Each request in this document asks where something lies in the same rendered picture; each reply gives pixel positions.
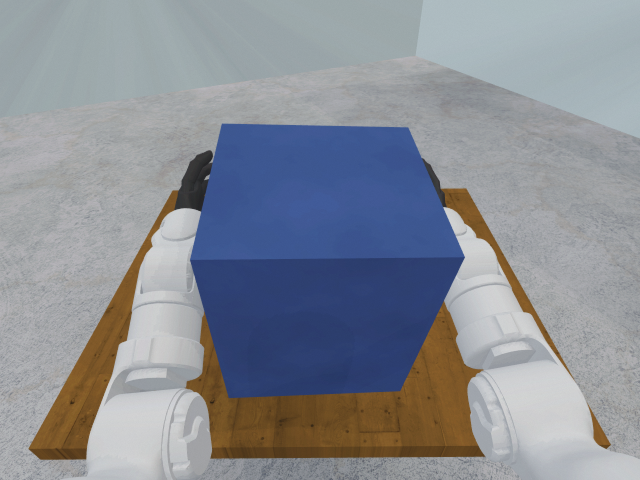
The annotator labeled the left robot hand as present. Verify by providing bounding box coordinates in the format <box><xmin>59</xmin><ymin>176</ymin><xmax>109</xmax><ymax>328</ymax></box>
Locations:
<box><xmin>174</xmin><ymin>150</ymin><xmax>213</xmax><ymax>212</ymax></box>

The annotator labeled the robot left upper arm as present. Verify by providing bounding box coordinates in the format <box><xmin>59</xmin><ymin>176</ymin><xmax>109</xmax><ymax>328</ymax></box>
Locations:
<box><xmin>61</xmin><ymin>388</ymin><xmax>212</xmax><ymax>480</ymax></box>

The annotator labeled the carton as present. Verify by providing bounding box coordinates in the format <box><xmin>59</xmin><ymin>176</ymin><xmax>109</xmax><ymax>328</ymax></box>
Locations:
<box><xmin>190</xmin><ymin>124</ymin><xmax>465</xmax><ymax>398</ymax></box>

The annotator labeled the right robot forearm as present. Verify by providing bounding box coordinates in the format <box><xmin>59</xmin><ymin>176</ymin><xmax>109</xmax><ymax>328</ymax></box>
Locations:
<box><xmin>443</xmin><ymin>207</ymin><xmax>594</xmax><ymax>436</ymax></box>

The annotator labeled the right robot hand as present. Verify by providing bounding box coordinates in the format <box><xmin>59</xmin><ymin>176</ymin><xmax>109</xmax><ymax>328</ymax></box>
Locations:
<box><xmin>422</xmin><ymin>158</ymin><xmax>447</xmax><ymax>208</ymax></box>

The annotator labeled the left robot forearm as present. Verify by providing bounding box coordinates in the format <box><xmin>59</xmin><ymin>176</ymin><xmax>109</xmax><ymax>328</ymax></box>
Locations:
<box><xmin>86</xmin><ymin>208</ymin><xmax>204</xmax><ymax>470</ymax></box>

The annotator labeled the robot right upper arm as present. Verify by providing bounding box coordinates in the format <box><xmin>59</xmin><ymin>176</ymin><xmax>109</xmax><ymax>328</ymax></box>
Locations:
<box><xmin>467</xmin><ymin>360</ymin><xmax>640</xmax><ymax>480</ymax></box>

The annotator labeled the table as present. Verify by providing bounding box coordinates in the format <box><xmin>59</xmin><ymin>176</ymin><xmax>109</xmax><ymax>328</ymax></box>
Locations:
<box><xmin>28</xmin><ymin>188</ymin><xmax>611</xmax><ymax>460</ymax></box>

